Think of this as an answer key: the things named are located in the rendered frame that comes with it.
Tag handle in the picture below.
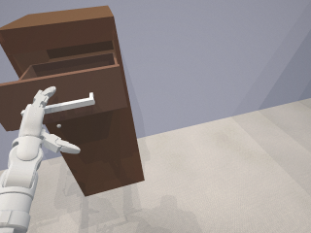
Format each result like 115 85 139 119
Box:
20 92 95 116

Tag drawer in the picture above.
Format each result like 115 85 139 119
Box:
0 52 127 132

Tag left robot forearm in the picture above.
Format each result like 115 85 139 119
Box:
0 136 44 233

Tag cabinet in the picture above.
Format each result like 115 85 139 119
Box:
0 5 145 197

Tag robot left hand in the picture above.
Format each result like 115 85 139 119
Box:
18 86 81 154

